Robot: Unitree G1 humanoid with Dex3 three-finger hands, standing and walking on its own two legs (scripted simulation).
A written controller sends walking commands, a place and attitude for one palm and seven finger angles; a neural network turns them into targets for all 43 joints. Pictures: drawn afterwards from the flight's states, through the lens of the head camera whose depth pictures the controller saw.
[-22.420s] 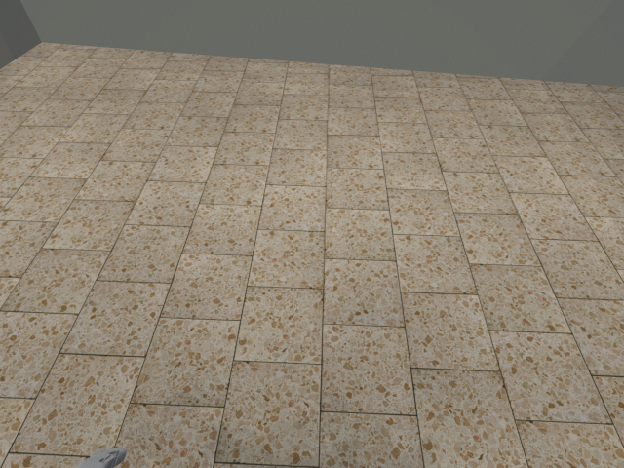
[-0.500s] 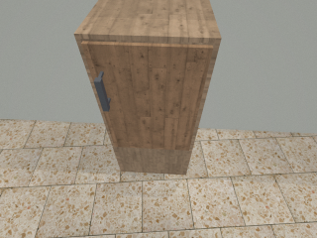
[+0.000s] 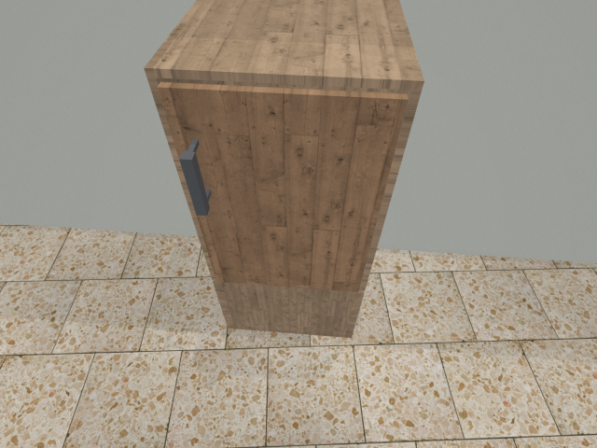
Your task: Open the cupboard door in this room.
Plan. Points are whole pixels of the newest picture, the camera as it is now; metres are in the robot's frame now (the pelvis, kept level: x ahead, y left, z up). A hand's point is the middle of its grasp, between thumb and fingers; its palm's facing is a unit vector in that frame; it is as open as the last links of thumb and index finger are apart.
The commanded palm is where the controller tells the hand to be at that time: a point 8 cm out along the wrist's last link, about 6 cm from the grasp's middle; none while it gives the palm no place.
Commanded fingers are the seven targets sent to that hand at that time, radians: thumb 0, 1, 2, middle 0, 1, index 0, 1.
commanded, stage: raise the hand with hooked fingers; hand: left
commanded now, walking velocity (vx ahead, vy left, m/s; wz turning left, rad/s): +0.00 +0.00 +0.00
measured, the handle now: (198, 178) +0.57 +0.24 +0.01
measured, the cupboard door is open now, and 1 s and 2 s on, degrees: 0 0 0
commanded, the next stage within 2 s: none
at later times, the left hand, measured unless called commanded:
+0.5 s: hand (155, 433) +0.15 +0.20 -0.05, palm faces +0.04 -1.00 -0.05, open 9.5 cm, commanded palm +0.14 +0.25 -0.03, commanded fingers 0.00 0.20 0.60 -0.25 -0.75 -0.25 -0.75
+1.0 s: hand (131, 380) +0.20 +0.24 -0.01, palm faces -0.01 -1.00 -0.06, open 12.5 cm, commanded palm +0.18 +0.29 +0.00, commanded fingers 0.00 -0.38 0.35 -0.29 -1.12 -0.29 -1.12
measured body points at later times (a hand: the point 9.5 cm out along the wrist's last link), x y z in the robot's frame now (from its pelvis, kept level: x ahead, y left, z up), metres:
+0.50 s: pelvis -0.05 -0.02 -0.09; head +0.01 +0.01 +0.36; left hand +0.14 +0.25 -0.04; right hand +0.18 -0.23 -0.14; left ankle -0.05 +0.10 -0.74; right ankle -0.01 -0.10 -0.74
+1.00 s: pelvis -0.04 +0.01 -0.06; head +0.02 +0.02 +0.39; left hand +0.19 +0.29 -0.01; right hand +0.12 -0.25 -0.13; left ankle -0.05 +0.10 -0.74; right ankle -0.01 -0.10 -0.74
